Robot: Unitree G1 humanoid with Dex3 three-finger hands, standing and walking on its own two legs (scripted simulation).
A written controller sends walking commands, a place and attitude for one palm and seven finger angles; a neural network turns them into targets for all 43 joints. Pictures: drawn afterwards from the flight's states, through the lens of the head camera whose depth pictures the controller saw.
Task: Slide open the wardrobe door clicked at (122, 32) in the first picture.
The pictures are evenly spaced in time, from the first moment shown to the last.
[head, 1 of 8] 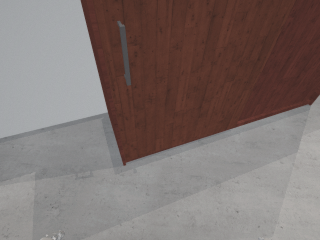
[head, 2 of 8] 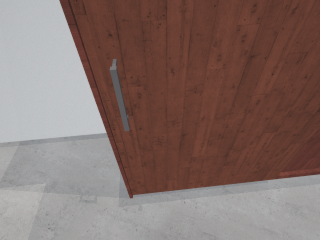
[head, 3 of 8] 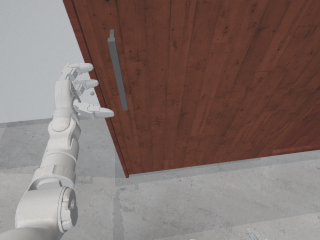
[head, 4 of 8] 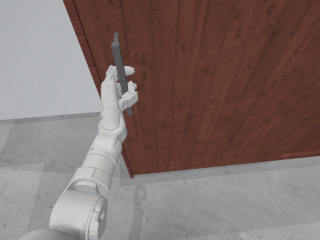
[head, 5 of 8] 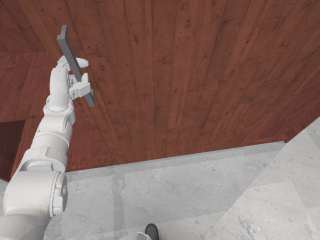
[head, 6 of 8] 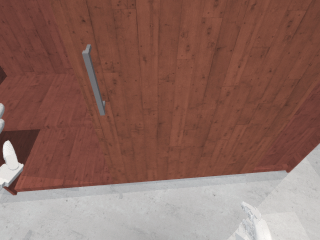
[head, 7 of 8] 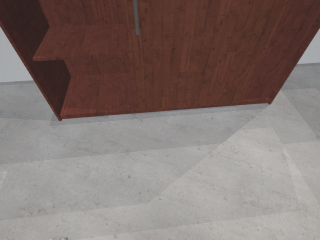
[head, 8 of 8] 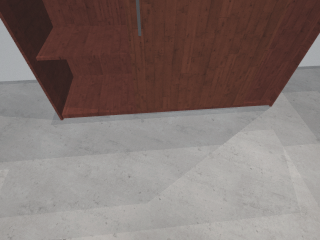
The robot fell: no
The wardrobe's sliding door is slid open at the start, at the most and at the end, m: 0.00 0.62 0.62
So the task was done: yes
